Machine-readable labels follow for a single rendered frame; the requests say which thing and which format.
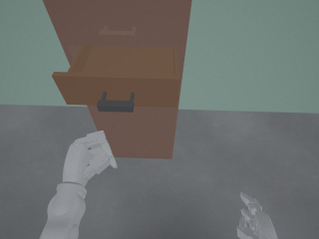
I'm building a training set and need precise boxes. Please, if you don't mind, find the drawer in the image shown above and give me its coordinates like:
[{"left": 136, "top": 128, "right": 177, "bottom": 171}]
[{"left": 52, "top": 46, "right": 180, "bottom": 108}]

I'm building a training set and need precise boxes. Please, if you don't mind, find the cabinet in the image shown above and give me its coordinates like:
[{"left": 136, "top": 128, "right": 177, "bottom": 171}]
[{"left": 43, "top": 0, "right": 192, "bottom": 159}]

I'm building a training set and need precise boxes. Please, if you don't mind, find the handle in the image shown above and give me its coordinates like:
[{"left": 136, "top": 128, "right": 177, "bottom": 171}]
[
  {"left": 97, "top": 92, "right": 135, "bottom": 113},
  {"left": 98, "top": 30, "right": 136, "bottom": 44}
]

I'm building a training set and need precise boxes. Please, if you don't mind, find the robot right hand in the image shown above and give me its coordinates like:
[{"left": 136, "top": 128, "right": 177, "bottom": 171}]
[{"left": 236, "top": 192, "right": 278, "bottom": 239}]

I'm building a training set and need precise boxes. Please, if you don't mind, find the robot left hand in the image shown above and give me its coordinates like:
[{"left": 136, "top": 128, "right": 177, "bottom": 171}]
[{"left": 62, "top": 130, "right": 118, "bottom": 187}]

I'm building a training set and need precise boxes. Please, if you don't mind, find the robot left forearm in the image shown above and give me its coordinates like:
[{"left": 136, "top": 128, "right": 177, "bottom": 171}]
[{"left": 39, "top": 181, "right": 87, "bottom": 239}]

